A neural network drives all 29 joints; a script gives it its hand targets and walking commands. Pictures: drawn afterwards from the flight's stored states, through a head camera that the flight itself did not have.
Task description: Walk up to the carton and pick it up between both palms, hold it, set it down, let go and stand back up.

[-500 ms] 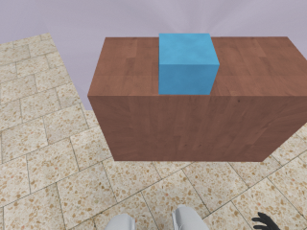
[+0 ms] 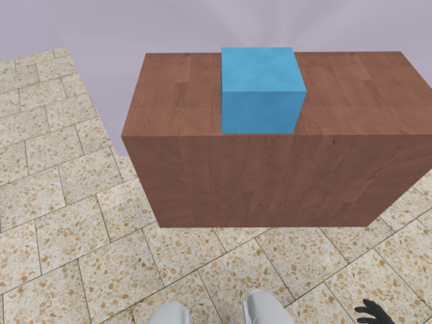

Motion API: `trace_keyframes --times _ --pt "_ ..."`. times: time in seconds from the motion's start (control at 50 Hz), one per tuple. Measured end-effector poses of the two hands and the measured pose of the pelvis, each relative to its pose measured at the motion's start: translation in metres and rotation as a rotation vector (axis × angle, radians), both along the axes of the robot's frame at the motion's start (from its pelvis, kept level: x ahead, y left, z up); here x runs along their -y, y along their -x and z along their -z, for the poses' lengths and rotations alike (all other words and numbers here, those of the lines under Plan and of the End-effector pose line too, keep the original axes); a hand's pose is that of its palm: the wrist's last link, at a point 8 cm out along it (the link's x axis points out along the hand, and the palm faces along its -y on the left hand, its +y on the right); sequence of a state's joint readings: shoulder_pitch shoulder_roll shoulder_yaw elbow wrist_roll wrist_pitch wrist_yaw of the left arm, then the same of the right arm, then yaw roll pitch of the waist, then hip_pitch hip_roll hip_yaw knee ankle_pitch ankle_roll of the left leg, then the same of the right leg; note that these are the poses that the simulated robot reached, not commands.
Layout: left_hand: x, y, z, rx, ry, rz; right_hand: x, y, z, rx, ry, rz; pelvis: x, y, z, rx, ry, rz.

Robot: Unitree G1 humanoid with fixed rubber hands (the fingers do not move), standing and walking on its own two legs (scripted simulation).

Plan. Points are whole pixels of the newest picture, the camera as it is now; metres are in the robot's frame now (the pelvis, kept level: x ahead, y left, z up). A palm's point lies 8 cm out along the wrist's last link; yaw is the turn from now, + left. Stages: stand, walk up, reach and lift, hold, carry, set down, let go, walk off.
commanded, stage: walk up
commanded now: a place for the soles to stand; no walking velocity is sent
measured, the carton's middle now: (256, 90) +0.70 -0.12 +0.00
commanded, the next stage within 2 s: none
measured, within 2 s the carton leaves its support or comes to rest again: neither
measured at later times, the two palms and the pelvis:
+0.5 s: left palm out of the picture +0.06 +0.32 -0.10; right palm out of the picture +0.10 -0.31 -0.10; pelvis +0.00 +0.00 +0.00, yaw -1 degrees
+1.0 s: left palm out of the picture +0.06 +0.33 -0.10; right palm out of the picture +0.09 -0.30 -0.10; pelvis -0.01 +0.01 +0.00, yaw -1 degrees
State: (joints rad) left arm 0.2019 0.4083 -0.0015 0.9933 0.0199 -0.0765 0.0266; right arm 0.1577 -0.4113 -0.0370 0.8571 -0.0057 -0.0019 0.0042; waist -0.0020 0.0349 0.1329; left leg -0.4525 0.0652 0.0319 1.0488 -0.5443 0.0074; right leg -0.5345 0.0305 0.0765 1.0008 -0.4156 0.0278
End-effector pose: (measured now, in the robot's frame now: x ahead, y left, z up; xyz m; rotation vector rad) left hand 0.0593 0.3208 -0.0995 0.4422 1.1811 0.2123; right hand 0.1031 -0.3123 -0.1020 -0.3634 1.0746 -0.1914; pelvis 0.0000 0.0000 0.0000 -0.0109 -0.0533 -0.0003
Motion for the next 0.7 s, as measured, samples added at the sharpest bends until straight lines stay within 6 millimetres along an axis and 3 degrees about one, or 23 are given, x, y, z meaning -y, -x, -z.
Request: trace_keyframes --times 0.1,0.54,0.7 --pt "-0.006 0.0 0.002 0.002 0.005 -0.006 -0.007 0.003 -0.002 0.008 0.005 -0.002 -0.008 0.002 0.0 0.004 0.006 0.0" --pt "-0.003 0.0 0.002 0.002 0.012 0.007 -0.006 0.006 -0.002 0.011 -0.002 0.013 -0.005 0.004 -0.001 0.009 0.005 0.011" --pt "-0.011 0.0 0.005 0.0 0.015 0.0 -0.016 0.012 -0.005 0.012 0.004 0.015 -0.014 0.005 -0.001 0.014 0.013 0.011"
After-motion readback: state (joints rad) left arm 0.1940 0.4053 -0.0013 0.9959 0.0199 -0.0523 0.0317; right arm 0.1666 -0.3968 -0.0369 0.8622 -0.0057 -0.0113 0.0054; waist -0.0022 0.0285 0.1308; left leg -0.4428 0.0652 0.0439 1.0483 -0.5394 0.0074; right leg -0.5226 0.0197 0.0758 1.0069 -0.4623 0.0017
